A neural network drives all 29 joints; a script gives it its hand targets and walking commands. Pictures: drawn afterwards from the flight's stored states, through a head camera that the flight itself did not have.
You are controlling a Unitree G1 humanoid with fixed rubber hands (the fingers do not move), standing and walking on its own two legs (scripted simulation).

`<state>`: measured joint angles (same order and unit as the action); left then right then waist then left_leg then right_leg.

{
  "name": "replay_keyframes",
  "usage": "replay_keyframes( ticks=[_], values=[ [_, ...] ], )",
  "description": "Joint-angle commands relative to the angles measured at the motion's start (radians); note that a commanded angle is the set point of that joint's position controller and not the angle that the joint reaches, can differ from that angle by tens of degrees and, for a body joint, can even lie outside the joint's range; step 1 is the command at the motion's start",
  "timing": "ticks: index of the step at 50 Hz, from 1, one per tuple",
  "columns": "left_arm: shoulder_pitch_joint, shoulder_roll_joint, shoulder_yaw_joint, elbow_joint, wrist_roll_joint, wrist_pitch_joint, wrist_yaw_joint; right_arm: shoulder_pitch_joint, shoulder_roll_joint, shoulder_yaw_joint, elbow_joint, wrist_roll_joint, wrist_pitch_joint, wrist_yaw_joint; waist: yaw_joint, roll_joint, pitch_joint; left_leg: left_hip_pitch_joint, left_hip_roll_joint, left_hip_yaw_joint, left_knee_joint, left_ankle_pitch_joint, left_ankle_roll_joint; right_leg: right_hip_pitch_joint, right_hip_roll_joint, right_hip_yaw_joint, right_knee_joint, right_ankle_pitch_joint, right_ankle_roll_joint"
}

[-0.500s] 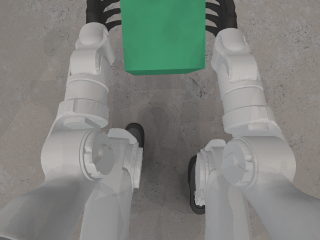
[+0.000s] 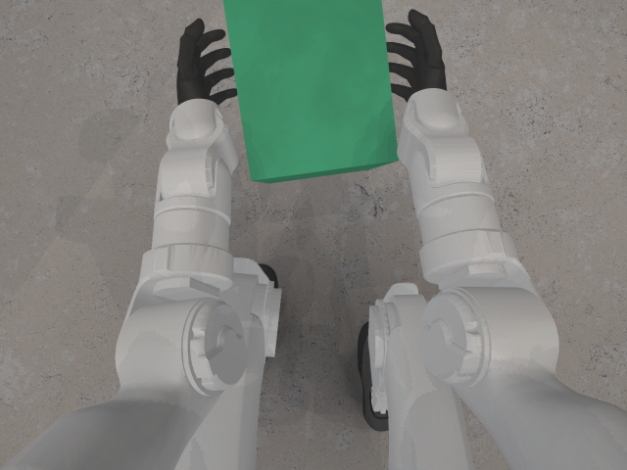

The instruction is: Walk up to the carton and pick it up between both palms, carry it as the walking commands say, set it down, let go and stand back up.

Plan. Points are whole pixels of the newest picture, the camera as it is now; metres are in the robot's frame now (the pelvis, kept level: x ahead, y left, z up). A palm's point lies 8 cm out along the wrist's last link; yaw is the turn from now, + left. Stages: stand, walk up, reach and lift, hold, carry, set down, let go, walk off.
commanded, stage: reach and lift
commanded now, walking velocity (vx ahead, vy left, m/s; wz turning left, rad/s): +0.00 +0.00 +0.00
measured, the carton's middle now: (312, 103) +0.53 +0.07 -0.17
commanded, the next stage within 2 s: none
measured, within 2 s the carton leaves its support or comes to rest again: neither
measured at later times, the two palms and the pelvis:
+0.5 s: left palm (179, 93) +0.47 +0.18 -0.02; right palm (453, 79) +0.51 -0.05 -0.02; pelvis +0.01 +0.00 +0.05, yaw +0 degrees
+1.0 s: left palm (140, 79) +0.45 +0.18 +0.06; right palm (498, 59) +0.49 -0.05 +0.06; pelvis +0.01 +0.00 +0.11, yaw +1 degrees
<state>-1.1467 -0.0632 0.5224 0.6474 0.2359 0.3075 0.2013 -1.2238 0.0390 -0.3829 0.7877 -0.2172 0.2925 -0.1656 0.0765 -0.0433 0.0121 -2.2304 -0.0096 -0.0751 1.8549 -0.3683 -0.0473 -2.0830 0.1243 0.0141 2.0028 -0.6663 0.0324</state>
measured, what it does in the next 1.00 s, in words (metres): rises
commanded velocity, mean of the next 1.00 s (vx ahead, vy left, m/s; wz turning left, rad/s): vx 0.00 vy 0.00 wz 0.00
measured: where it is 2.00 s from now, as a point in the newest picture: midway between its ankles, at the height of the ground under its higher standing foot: (316, 364)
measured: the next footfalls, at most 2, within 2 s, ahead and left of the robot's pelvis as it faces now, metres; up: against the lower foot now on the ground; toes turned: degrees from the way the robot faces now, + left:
none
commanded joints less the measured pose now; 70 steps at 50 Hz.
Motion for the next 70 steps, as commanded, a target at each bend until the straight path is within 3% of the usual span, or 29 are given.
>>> replay_keyframes(
  ticks=[1, 70],
  values=[
    [-0.647, -0.964, -0.538, 0.069, -0.122, -0.004, -0.321, -0.625, 0.991, 0.436, 0.011, 0.124, -0.030, 0.285, 0.034, 0.021, -1.158, 0.989, -0.130, 0.147, -0.074, 0.195, 0.011, 0.252, 0.099, -0.058, -0.296, 0.181, -0.006],
    [-0.230, -1.167, -0.595, 0.075, -0.035, -0.005, -0.320, -0.239, 1.141, 0.437, -0.012, 0.041, -0.046, 0.312, 0.005, 0.037, -0.981, 1.440, -0.143, 0.071, -0.592, 0.184, 0.009, 0.769, 0.094, 0.016, -0.781, 0.260, -0.008]
  ],
)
